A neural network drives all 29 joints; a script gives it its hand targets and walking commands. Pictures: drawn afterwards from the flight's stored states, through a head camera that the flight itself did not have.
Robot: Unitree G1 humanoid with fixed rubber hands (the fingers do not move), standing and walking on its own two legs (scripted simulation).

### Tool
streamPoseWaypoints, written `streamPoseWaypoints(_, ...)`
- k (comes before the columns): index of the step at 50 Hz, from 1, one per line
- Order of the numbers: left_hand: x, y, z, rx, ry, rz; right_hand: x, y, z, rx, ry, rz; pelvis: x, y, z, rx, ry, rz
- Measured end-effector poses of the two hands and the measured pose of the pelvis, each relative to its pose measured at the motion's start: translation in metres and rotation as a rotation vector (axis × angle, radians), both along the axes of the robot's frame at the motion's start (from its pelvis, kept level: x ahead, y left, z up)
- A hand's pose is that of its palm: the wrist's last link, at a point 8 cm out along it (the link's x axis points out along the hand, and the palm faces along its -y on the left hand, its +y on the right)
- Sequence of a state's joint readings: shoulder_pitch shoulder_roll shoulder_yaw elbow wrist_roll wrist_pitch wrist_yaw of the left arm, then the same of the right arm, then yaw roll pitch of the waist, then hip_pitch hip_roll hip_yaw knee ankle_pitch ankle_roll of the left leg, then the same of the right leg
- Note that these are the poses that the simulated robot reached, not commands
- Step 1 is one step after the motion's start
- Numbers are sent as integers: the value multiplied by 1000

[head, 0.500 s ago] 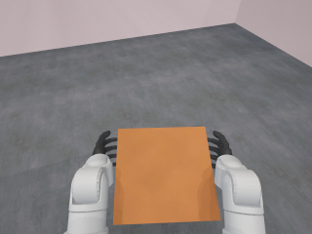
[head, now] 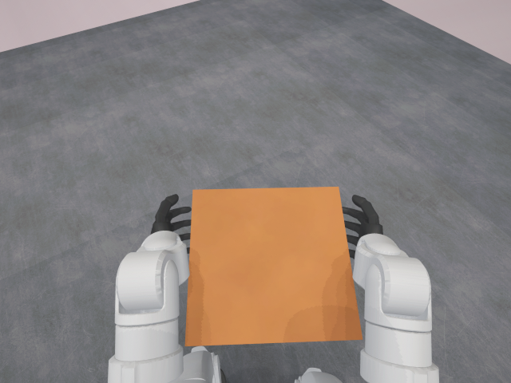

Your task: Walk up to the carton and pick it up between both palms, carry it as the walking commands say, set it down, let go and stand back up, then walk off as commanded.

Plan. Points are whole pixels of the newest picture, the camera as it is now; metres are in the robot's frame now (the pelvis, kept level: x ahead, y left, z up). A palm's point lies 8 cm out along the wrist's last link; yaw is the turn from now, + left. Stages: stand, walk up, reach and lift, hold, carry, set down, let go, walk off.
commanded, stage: carry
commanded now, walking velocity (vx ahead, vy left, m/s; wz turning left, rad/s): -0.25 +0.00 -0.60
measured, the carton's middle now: (264, 273) +0.30 +0.01 -0.03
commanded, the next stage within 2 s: none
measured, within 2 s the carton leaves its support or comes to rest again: neither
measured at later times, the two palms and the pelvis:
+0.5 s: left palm (154, 343) +0.16 +0.13 +0.09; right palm out of the picture +0.11 -0.15 +0.10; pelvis -0.16 +0.05 +0.02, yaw -17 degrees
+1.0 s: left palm out of the picture -0.01 +0.06 +0.08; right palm out of the picture -0.18 -0.17 +0.10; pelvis -0.34 +0.12 +0.01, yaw -35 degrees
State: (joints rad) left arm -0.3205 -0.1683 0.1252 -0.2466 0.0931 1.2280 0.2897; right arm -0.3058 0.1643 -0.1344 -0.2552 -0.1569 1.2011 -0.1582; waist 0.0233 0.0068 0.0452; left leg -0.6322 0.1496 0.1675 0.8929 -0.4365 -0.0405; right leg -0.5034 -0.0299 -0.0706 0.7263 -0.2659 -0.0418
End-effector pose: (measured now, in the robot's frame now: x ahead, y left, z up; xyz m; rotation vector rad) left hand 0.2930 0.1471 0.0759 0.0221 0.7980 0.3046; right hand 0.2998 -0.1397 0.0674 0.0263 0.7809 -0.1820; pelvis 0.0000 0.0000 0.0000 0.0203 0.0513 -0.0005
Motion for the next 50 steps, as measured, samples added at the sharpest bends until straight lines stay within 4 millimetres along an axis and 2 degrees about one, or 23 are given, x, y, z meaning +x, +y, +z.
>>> streamPoseWaypoints(6, -15, -28, 6, -8, 22, -111, -49, -25, 11, -8, 10, -137, -36, 7, 11, 18, 22, -60)
streamPoseWaypoints(11, -34, -33, 11, -23, -26, -175, -85, -27, 25, -22, -46, -219, -69, 23, 10, 22, 37, -117)
streamPoseWaypoints(15, -62, -23, 4, -52, -28, -197, -119, -16, 28, -60, -47, -233, -97, 39, 7, 17, 29, -171)
streamPoseWaypoints(21, -110, -12, 6, -43, 53, -200, -164, -6, 31, -68, 36, -217, -133, 47, 23, -64, 21, -244)
streamPoseWaypoints(25, -131, -19, 17, -46, 16, -202, -190, -12, 37, -51, -2, -232, -160, 47, 24, -74, 24, -293)
streamPoseWaypoints(28, -147, -35, 23, -40, -23, -226, -216, -26, 39, -44, -44, -263, -182, 44, 19, -66, 25, -332)
streamPoseWaypoints(31, -167, -60, 21, -21, -43, -272, -250, -47, 29, -27, -67, -316, -207, 38, 8, -49, 27, -373)
streamPoseWaypoints(35, -200, -95, 12, 17, 16, -407, -319, -70, 13, -2, -5, -442, -240, 45, 14, -18, 16, -412)
streamPoseWaypoints(38, -225, -114, 8, 19, 47, -508, -369, -76, 11, -2, 26, -544, -263, 55, 17, 1, 11, -448)
streamPoseWaypoints(41, -246, -124, 7, -2, 36, -589, -409, -76, 16, -16, 12, -630, -285, 67, 16, 8, 16, -486)
streamPoseWaypoints(45, -271, -120, 7, -31, 2, -647, -443, -64, 26, -39, -23, -691, -312, 88, 12, 12, 26, -538)
streamPoseWaypoints(50, -306, -87, 0, -55, 5, -644, -475, -33, 30, -79, -14, -672, -343, 118, 10, -1, 28, -611)
